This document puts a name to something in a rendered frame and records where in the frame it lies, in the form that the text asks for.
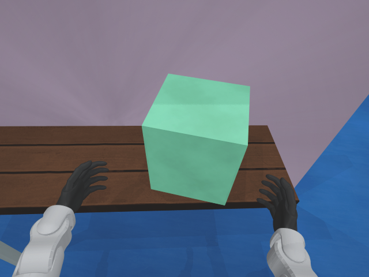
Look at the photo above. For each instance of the carton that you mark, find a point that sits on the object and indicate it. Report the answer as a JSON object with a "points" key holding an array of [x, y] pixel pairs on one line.
{"points": [[195, 137]]}

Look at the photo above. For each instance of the left robot hand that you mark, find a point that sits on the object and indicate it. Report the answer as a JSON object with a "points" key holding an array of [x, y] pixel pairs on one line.
{"points": [[78, 186]]}

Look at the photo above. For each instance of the right robot forearm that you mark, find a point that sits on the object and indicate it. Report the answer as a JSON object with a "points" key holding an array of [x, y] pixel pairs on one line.
{"points": [[287, 256]]}

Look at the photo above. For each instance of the left robot forearm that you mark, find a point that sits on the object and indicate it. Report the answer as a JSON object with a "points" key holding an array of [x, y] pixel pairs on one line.
{"points": [[49, 237]]}

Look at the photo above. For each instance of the table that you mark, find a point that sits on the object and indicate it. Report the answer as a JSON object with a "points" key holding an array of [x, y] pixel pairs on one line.
{"points": [[37, 161]]}

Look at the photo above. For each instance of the right robot hand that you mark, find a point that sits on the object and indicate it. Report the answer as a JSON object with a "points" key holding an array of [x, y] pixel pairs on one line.
{"points": [[283, 211]]}

